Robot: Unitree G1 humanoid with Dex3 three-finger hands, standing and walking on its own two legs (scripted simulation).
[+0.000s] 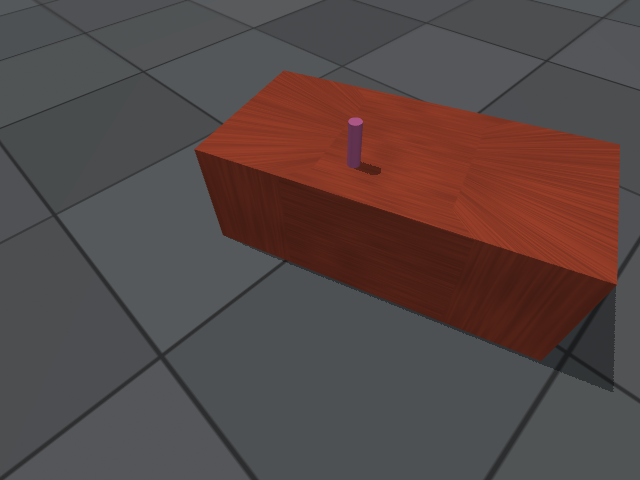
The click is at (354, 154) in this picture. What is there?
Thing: slim round
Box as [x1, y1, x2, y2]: [347, 117, 362, 167]
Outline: 356,117 348,120 347,165 350,167 358,166 360,160 362,120
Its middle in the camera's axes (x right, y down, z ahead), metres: +0.11 -0.29 +1.20
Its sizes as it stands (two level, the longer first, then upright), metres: 0.043 0.043 0.157
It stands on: a support 0.45 m high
